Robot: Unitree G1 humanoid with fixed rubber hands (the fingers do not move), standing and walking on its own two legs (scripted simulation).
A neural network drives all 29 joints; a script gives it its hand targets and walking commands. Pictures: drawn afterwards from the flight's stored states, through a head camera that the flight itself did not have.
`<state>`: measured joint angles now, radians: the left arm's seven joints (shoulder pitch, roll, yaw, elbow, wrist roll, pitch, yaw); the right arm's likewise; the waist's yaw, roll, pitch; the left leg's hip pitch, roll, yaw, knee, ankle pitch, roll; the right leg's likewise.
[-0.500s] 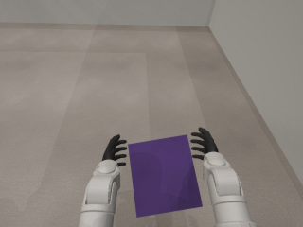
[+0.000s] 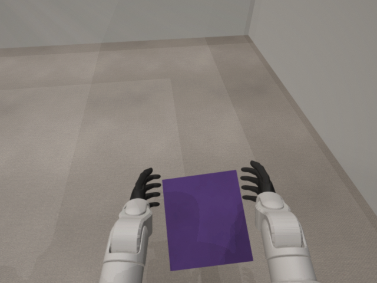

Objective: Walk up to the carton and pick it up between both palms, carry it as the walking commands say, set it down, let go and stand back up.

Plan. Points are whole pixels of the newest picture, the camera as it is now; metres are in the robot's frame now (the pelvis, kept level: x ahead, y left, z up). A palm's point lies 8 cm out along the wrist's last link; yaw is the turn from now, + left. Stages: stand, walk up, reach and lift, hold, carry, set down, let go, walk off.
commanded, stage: carry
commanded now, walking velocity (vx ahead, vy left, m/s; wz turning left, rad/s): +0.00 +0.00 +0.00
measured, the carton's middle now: (204, 216) +0.31 -0.01 -0.08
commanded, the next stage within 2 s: none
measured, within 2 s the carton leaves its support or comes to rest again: neither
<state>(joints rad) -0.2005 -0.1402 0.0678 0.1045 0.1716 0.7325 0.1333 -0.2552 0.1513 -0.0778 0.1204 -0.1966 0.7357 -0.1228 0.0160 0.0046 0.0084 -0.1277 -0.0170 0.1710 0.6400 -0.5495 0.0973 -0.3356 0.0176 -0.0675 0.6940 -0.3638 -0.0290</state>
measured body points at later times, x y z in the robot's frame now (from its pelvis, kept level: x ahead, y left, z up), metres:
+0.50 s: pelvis +0.24 +0.10 -0.02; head +0.26 +0.11 +0.43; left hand +0.55 +0.22 +0.01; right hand +0.54 -0.05 +0.02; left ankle +0.05 +0.10 -0.71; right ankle +0.31 +0.02 -0.71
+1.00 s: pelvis +0.44 +0.21 +0.01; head +0.48 +0.21 +0.46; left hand +0.77 +0.32 +0.04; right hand +0.74 +0.06 +0.04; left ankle +0.31 +0.24 -0.71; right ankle +0.46 +0.14 -0.66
